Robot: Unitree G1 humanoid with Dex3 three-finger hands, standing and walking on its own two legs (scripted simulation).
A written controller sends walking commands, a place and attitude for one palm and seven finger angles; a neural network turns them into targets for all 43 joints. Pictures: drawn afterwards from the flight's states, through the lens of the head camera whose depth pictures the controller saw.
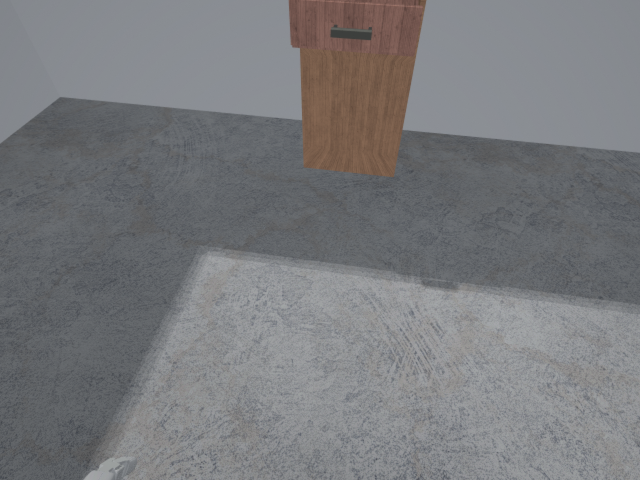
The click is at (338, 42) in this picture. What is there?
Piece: drawer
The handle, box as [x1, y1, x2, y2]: [330, 25, 371, 39]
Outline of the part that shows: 331,28 330,36 333,37 370,39 371,36 371,27 369,27 368,29 339,28 336,25 334,25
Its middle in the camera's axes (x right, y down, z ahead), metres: +0.10 -0.66 +1.24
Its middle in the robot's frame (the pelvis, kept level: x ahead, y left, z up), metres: +1.38 -0.04 +0.02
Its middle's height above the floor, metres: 0.79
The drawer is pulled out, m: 0.26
